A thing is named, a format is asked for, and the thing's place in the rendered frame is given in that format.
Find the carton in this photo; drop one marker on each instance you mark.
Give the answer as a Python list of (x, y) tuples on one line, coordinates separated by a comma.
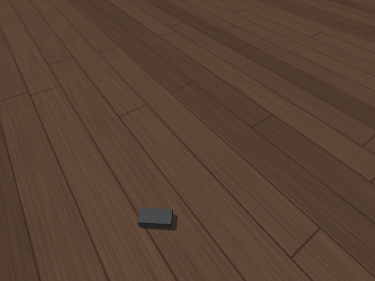
[(155, 218)]

